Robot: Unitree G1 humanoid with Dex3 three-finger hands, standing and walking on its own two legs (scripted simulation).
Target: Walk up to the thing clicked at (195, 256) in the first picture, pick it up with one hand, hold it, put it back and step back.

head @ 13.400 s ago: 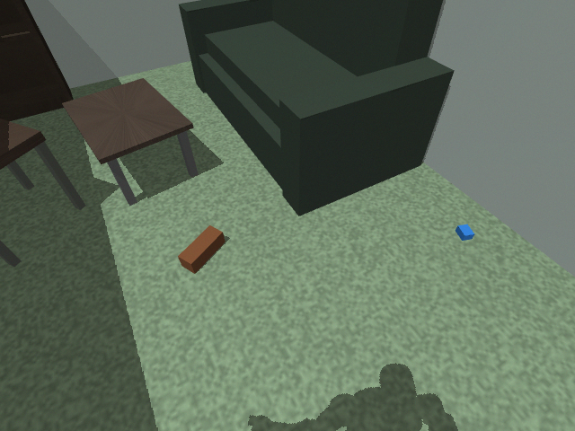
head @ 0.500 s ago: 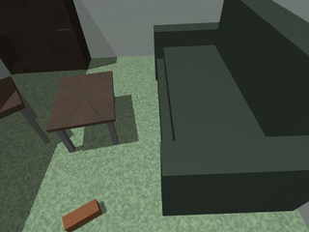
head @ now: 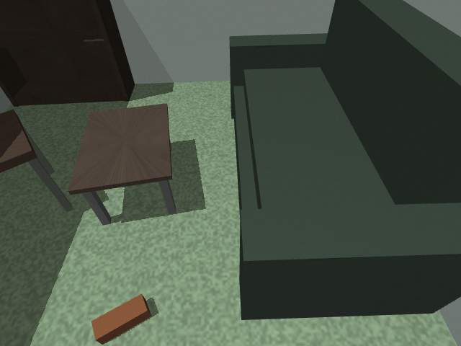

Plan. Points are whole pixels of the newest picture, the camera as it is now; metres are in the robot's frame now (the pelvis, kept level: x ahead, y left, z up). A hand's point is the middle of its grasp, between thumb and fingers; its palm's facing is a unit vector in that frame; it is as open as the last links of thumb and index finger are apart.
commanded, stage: stand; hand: left
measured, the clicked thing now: (122, 318) +0.39 +0.49 -0.75
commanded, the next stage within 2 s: none
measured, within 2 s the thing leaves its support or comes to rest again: neither
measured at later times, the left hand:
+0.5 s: hand out of the picture +0.08 +0.27 -0.16, palm faces -0.01 -0.94 -0.33, open 7.4 cm
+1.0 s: hand out of the picture +0.09 +0.27 -0.16, palm faces -0.01 -0.94 -0.34, open 7.4 cm
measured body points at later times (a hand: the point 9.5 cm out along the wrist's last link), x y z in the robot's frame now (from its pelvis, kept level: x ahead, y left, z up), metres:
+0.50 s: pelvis +0.01 +0.01 +0.00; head +0.02 +0.02 +0.45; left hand +0.08 +0.32 -0.14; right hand +0.09 -0.28 -0.13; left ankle +0.04 +0.14 -0.75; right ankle -0.02 -0.11 -0.75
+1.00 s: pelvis +0.01 +0.02 +0.00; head +0.02 +0.02 +0.45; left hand +0.09 +0.32 -0.13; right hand +0.10 -0.28 -0.13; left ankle +0.04 +0.14 -0.75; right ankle -0.02 -0.11 -0.75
